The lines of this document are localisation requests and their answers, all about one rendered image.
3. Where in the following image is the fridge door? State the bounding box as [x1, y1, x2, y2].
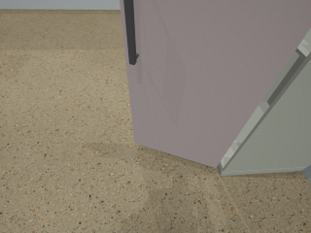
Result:
[120, 0, 311, 168]

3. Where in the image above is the handle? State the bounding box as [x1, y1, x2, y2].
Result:
[123, 0, 139, 65]

